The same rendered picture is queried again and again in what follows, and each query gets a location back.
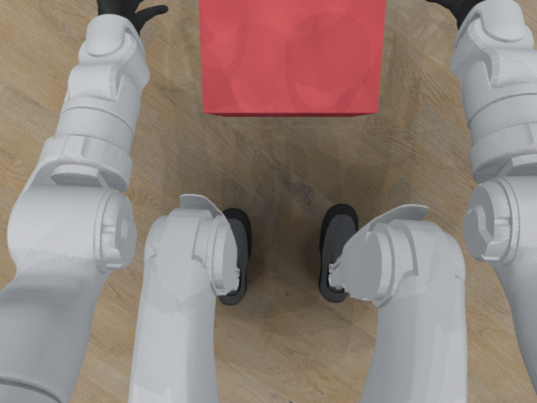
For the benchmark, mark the right robot forearm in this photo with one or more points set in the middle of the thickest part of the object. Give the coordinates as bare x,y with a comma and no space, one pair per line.
496,65

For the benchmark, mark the robot right foot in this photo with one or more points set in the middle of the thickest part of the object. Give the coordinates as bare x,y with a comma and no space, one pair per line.
339,224

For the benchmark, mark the robot left hand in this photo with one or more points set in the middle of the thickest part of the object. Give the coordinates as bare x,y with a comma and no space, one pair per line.
127,9

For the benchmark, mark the robot left upper arm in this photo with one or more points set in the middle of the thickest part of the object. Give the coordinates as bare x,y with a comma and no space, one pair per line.
65,241

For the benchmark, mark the robot right hand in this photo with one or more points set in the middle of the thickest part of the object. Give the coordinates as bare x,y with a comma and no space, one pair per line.
459,8

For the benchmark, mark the carton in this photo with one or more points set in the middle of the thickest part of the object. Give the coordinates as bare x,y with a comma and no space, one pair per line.
291,58

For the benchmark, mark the robot right upper arm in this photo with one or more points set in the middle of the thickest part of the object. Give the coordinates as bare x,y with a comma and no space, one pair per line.
500,228

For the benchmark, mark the left robot forearm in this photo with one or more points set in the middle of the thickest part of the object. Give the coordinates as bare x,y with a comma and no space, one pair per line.
92,142

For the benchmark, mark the right robot shin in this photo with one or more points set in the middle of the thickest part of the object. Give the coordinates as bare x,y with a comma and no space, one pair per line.
346,274

